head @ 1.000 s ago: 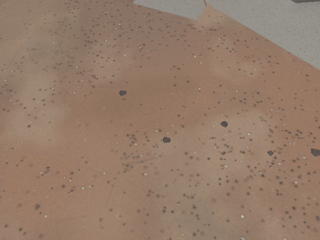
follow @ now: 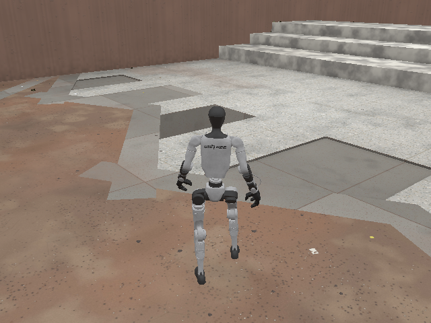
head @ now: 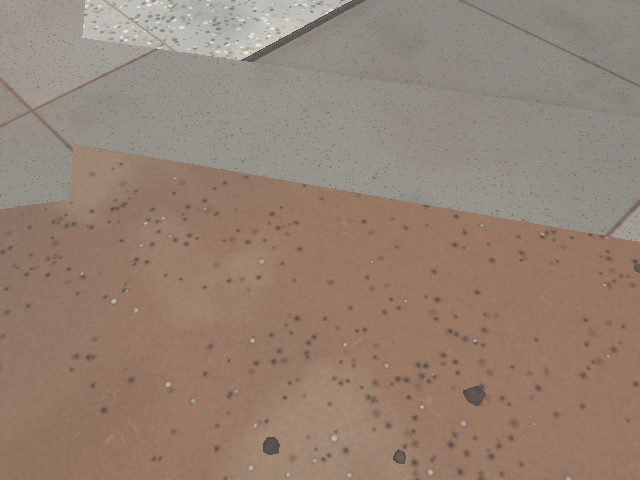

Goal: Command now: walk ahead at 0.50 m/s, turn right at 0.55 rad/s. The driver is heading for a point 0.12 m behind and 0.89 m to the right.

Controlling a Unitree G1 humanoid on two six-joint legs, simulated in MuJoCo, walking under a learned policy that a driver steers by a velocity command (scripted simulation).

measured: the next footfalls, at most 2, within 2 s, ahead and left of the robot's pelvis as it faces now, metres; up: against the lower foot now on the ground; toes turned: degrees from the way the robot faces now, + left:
right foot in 0.14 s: +0.25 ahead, -0.15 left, +0.00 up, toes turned -6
left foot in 0.58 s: +0.43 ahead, +0.05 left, +0.00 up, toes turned -7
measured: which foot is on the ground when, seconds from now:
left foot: down 0.00-0.14, up 0.16-0.56, down 0.58-0.96, up 0.98-1.00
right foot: up 0.00-0.12, down 0.14-0.62, up 0.64-0.94, down 0.96-1.00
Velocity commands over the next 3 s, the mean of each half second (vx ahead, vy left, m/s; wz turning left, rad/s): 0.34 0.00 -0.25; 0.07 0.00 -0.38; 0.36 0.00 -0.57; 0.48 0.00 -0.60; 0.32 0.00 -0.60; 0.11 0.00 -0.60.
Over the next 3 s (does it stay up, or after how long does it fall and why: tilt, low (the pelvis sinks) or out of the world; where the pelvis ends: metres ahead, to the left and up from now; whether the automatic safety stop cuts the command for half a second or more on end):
stays up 0.78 -0.59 0.00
